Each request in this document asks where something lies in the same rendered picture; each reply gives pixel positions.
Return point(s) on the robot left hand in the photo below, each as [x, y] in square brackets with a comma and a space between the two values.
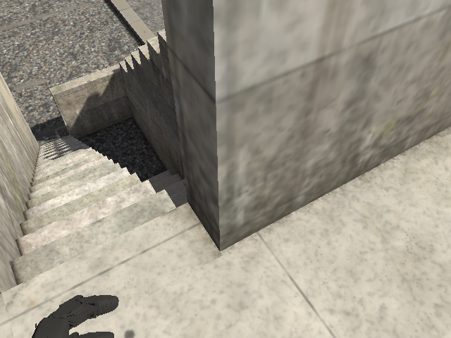
[74, 312]

